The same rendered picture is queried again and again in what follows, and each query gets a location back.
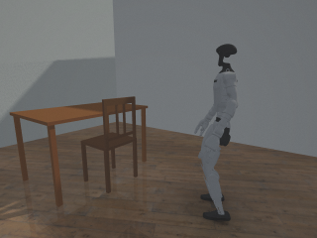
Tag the robot left forearm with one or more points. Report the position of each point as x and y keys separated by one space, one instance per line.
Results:
x=228 y=113

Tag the chair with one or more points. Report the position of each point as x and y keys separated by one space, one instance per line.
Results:
x=111 y=141

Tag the table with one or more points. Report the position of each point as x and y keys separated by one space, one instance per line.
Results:
x=65 y=114

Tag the robot left hand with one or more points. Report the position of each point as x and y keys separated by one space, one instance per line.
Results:
x=212 y=143

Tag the robot right forearm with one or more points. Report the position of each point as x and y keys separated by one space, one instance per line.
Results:
x=210 y=114

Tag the robot right hand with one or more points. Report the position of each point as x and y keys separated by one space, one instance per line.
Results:
x=204 y=125

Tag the robot left upper arm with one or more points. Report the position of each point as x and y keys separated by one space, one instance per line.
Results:
x=230 y=80

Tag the robot right foot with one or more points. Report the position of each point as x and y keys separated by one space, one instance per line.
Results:
x=208 y=197

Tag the right robot thigh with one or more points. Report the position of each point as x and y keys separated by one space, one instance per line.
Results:
x=206 y=136

